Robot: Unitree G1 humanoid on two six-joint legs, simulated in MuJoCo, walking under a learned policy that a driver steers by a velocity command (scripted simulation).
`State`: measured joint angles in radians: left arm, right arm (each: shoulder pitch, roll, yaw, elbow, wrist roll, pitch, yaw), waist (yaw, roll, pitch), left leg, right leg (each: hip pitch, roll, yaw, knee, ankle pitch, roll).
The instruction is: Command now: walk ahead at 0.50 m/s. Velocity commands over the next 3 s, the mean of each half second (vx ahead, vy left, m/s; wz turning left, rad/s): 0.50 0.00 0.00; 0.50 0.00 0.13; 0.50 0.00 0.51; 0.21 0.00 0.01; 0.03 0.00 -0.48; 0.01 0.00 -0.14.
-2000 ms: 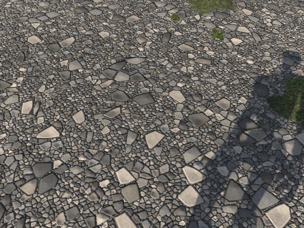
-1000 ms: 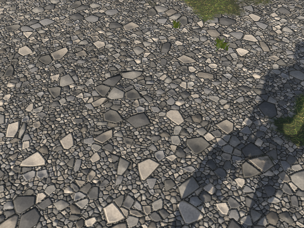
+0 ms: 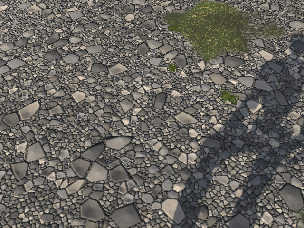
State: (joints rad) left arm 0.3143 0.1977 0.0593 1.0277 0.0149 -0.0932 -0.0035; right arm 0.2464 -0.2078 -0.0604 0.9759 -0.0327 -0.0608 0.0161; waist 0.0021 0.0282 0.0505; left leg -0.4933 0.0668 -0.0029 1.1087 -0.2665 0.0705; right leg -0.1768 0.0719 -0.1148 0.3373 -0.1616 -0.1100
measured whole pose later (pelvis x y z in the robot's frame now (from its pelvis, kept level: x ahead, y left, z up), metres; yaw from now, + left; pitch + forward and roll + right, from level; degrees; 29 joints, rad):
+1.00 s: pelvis +0.54 +0.02 -0.02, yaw +5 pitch +1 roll +0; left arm 0.04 0.20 0.04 0.85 0.04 -0.09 -0.01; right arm 0.44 -0.19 -0.04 1.04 0.00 -0.07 -0.01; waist -0.06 0.01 0.06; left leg -0.15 -0.04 -0.01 0.94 -0.44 0.09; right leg -0.42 -0.01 -0.11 0.56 -0.15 -0.07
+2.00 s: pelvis +0.95 +0.16 -0.01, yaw +19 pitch +0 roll +1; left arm 0.24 0.20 0.04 0.87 0.03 0.01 -0.01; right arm 0.23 -0.22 -0.04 0.92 -0.01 -0.02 -0.05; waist 0.00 -0.01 0.06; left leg -0.06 -0.07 0.18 0.42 -0.36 0.10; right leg -0.40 0.00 -0.08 0.67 -0.28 -0.07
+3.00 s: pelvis +0.95 +0.19 +0.00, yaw +0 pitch -2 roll +0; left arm 0.20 0.24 0.01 0.93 0.01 0.01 0.02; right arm 0.22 -0.24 -0.02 0.89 -0.01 0.01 -0.02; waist -0.01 0.01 0.04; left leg -0.17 -0.03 0.00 0.39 -0.19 0.02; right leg -0.10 0.03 0.06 0.39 -0.26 -0.02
